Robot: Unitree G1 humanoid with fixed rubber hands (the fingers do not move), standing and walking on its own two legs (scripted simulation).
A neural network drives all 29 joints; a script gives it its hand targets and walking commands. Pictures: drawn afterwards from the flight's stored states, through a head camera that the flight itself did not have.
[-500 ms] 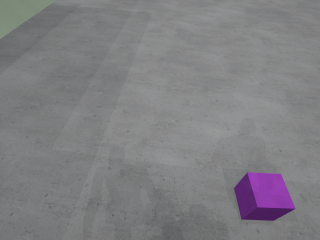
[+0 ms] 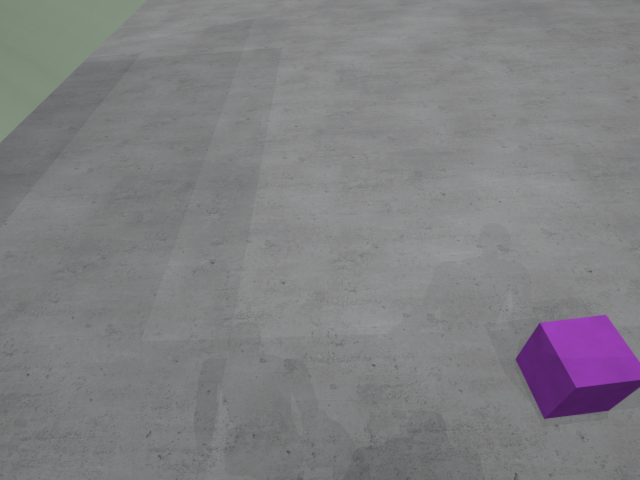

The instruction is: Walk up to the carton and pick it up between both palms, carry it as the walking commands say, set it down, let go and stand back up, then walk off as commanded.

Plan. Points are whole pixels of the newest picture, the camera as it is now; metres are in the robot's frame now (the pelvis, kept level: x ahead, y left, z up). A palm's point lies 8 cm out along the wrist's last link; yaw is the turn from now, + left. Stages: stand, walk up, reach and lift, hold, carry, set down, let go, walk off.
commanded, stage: walk off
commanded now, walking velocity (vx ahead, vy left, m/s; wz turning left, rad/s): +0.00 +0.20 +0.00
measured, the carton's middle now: (574, 367) +0.54 -0.71 -0.65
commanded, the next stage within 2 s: stand in 0.70 s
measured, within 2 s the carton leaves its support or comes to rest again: neither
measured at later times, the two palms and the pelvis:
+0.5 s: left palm out of the picture +0.01 +0.44 -0.12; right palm out of the picture +0.01 -0.07 -0.13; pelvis -0.04 +0.16 +0.01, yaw +1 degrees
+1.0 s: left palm out of the picture -0.05 +0.53 -0.14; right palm out of the picture +0.00 +0.05 -0.12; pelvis -0.03 +0.30 +0.01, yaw +1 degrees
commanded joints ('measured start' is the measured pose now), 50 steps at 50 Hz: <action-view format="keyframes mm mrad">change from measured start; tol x32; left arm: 1 90 250 55 -9 24 -13 49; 50 117 75 32 -19 11 -22 -59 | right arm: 1 -50 -199 -82 -96 -17 18 23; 50 -42 -141 -57 17 20 -56 2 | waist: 1 30 -308 36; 10 2 -321 122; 14 -32 384 -55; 29 129 -356 90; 50 33 157 10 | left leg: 1 -388 195 -305 931 -282 -263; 12 58 158 -60 70 -31 -274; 15 84 502 -542 -210 194 -70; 26 -227 364 -387 -93 -60 -65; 35 -410 190 -316 633 -40 -222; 46 180 455 -441 -121 352 -209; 50 -12 402 -421 -235 38 -92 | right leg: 1 160 -577 504 -478 300 -248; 9 -100 -275 125 -450 33 -26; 19 -207 -50 92 586 -163 56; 26 203 23 -31 -184 80 54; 29 134 -468 530 -578 -73 -18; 36 134 -291 190 -423 426 -54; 50 -76 -53 51 145 -122 115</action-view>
